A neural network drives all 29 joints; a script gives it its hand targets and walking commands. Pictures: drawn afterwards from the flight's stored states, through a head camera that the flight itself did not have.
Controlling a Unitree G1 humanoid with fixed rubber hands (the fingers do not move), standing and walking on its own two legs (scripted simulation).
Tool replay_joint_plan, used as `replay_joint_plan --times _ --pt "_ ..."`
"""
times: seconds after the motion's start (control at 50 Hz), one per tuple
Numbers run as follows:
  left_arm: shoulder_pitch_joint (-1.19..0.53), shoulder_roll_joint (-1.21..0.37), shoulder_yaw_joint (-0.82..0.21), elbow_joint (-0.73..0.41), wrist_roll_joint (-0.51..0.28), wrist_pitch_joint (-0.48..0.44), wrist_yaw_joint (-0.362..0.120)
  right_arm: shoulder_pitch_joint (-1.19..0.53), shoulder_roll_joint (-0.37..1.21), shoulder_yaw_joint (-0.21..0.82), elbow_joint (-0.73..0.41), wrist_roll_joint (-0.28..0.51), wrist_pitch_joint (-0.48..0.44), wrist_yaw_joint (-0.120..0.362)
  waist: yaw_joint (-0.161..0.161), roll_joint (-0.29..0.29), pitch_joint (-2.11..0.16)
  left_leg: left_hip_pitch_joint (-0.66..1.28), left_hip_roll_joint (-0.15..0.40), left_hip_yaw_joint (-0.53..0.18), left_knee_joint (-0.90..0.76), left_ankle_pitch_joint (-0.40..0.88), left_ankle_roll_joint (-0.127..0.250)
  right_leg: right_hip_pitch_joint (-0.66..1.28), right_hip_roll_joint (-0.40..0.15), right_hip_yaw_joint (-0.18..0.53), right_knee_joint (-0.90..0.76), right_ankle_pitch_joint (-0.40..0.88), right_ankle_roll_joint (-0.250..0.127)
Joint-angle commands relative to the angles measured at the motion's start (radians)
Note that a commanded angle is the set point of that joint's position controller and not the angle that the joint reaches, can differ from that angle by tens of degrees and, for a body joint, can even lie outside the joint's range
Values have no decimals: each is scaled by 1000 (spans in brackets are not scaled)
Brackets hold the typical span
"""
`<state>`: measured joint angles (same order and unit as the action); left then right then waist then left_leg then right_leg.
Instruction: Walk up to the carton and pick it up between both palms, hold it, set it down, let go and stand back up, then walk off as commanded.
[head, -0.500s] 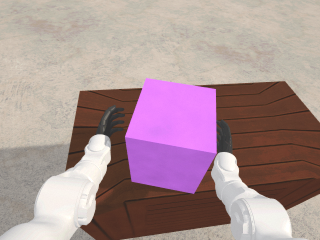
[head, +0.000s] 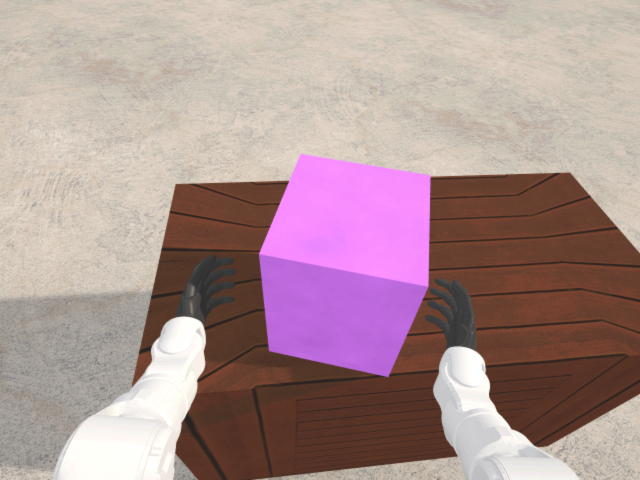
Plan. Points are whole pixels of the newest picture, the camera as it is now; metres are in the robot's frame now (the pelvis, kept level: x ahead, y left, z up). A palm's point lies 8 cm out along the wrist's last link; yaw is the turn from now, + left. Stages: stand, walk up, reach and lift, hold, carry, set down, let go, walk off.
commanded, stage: set down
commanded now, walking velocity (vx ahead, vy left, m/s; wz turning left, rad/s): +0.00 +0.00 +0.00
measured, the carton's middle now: (345, 267) +0.43 -0.09 +0.00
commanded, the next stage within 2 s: none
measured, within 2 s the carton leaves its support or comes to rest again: neither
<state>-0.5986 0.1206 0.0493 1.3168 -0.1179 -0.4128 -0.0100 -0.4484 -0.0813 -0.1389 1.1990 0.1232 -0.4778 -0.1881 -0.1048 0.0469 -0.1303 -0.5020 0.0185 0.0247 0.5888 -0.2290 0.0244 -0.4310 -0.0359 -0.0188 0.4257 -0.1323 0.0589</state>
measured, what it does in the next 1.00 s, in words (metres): stands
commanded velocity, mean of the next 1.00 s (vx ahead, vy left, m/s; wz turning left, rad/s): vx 0.00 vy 0.00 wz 0.00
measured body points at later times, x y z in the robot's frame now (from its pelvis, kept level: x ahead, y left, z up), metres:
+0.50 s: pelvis +0.00 +0.00 +0.00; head +0.03 +0.01 +0.45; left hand +0.33 +0.17 -0.01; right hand +0.27 -0.23 -0.02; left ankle +0.04 +0.09 -0.73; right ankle +0.04 -0.17 -0.73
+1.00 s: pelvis +0.00 -0.01 +0.00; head +0.01 +0.00 +0.45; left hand +0.26 +0.20 -0.01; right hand +0.21 -0.24 -0.01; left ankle +0.04 +0.09 -0.73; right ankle +0.04 -0.17 -0.73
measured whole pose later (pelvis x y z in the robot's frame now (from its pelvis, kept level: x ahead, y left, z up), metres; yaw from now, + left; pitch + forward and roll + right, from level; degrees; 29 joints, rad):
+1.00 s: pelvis +0.00 -0.01 +0.00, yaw +0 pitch +0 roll -2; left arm 0.07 0.24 0.00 0.47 -0.20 -0.23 -0.11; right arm 0.18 -0.05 -0.07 0.44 0.12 -0.35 -0.21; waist -0.04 0.01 0.01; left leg -0.31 0.02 0.02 0.54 -0.23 0.02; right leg -0.27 -0.03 -0.02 0.43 -0.16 0.05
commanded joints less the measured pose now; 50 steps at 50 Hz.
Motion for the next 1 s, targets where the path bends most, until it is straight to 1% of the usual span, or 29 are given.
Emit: replay_joint_plan --times 0.0,0.02,0.06,0.1,0.14,0.16,0.22,0.24,0.26,0.32,0.34,0.36,0.38,0.4,0.44,0.5,0.54,0.56,0.6,0.64,0.66,0.68,0.76,0.78,0.82,0.86,0.88,0.96,0.98 --pt "-300 208 -79 -250 -31 -45 -11 -252 -77 58 -219 63 -33 -5 15 4 -303 219 -1 -80 -114 -57 -87 67 112 -48 35 19 -66" --pt "-266 208 -71 -273 -22 -45 -12 -219 -64 66 -236 64 -42 -6 24 6 -317 239 -4 -79 -110 -27 -89 78 110 -44 32 43 -66" --pt "-245 205 -63 -271 -15 -36 -18 -201 -66 61 -233 59 -42 -7 21 3 -304 259 -8 -73 -106 -16 -92 77 109 -41 16 29 -70" --pt "-197 208 -52 -290 -5 -28 -26 -162 -60 75 -250 64 -49 -7 34 2 -290 273 -8 -70 -109 3 -90 98 110 -40 10 40 -71" --pt "-156 207 -31 -329 10 -19 -35 -125 -57 85 -269 64 -57 -12 44 -2 -295 303 -14 -60 -102 61 -92 130 112 -35 -2 67 -72" --pt "-145 209 -29 -350 14 -16 -38 -116 -60 79 -273 61 -60 -14 38 4 -299 314 -12 -61 -100 74 -94 130 114 -35 -5 72 -73" --pt "-48 201 -19 -448 26 -2 -47 -46 -52 87 -333 68 -80 -17 55 9 -316 363 -12 -60 -97 148 -104 169 121 -35 -11 124 -75" --pt "-44 208 -21 -465 24 2 -53 -43 -52 89 -350 70 -80 -20 52 4 -319 361 -13 -60 -94 157 -101 169 118 -33 -15 122 -75" --pt "-40 214 -16 -484 25 9 -57 -34 -52 78 -358 59 -79 -22 46 2 -308 359 -13 -58 -101 138 -100 171 120 -33 -21 105 -74" --pt "-28 230 -41 -574 -3 9 -57 -27 -51 66 -433 61 -73 -22 49 5 -334 355 -9 -64 -108 105 -94 188 117 -34 -10 82 -73" --pt "32 222 -42 -611 -4 13 -60 23 -43 74 -453 62 -76 -24 55 4 -328 375 -5 -67 -116 118 -97 203 118 -32 -11 101 -71" --pt "34 225 -45 -623 -8 16 -63 34 -40 75 -459 65 -75 -24 53 9 -317 383 -7 -67 -112 120 -99 197 118 -30 -12 92 -74" --pt "44 230 -50 -636 -16 20 -67 38 -45 71 -477 60 -71 -23 52 -1 -320 390 -7 -69 -113 117 -98 198 119 -33 -13 82 -74" --pt "76 229 -51 -655 -18 24 -69 81 -36 79 -486 62 -71 -24 52 -3 -306 394 -10 -66 -110 129 -97 207 116 -28 -17 90 -74" --pt "91 238 -65 -692 -29 30 -72 90 -44 68 -503 60 -62 -22 48 11 -291 392 -3 -75 -124 95 -97 212 116 -29 -12 67 -75" --pt "179 240 -70 -724 -35 44 -82 169 -32 72 -536 57 -56 -24 57 1 -256 405 1 -75 -140 74 -94 244 116 -28 -14 62 -74" --pt "198 246 -82 -755 -48 54 -87 182 -29 73 -567 61 -49 -25 53 -5 -236 405 6 -84 -150 43 -92 254 116 -28 -9 49 -71" --pt "233 246 -79 -779 -45 62 -90 211 -24 80 -585 61 -48 -26 61 -3 -219 409 3 -78 -157 48 -90 267 114 -25 -15 54 -73" --pt "277 246 -86 -813 -48 73 -92 253 -13 82 -609 60 -42 -26 59 7 -198 414 6 -83 -169 31 -90 284 113 -21 -15 51 -74" --pt "292 263 -93 -846 -58 84 -94 267 -8 77 -654 51 -32 -29 60 3 -185 402 8 -83 -176 3 -86 293 110 -21 -12 35 -72" --pt "336 262 -89 -856 -55 91 -96 306 -1 85 -669 52 -29 -30 67 1 -153 409 9 -81 -186 4 -85 305 107 -16 -19 37 -73" --pt "357 272 -91 -892 -61 95 -98 329 2 88 -697 51 -24 -30 67 3 -143 416 9 -81 -190 3 -83 312 106 -15 -21 36 -74" --pt "409 305 -92 -956 -80 113 -99 386 19 103 -788 42 9 -31 76 0 -101 395 1 -66 -204 -35 -69 333 97 -7 -27 -11 -76" --pt "451 313 -84 -980 -83 119 -100 422 21 106 -820 43 15 -29 90 -5 -88 406 4 -64 -214 -35 -67 351 96 -5 -29 -9 -78" --pt "495 323 -84 -1011 -91 127 -104 475 36 122 -857 40 34 -31 89 -7 -55 411 2 -54 -215 -32 -63 353 89 3 -41 -27 -82" --pt "509 335 -97 -1049 -105 131 -103 490 32 111 -907 36 53 -30 82 6 -48 401 5 -51 -224 -49 -59 359 85 5 -41 -43 -85" --pt "547 339 -89 -1065 -104 134 -103 535 37 119 -925 35 60 -30 88 8 -22 396 7 -52 -232 -56 -59 371 83 9 -43 -41 -85" --pt "607 363 -88 -1103 -131 147 -111 603 41 122 -1007 22 99 -32 84 -12 25 374 3 -34 -244 -68 -47 378 73 18 -61 -77 -89" --pt "644 360 -80 -1106 -125 155 -113 640 40 126 -1004 20 108 -29 91 -4 44 377 2 -30 -249 -62 -46 379 70 21 -68 -81 -91"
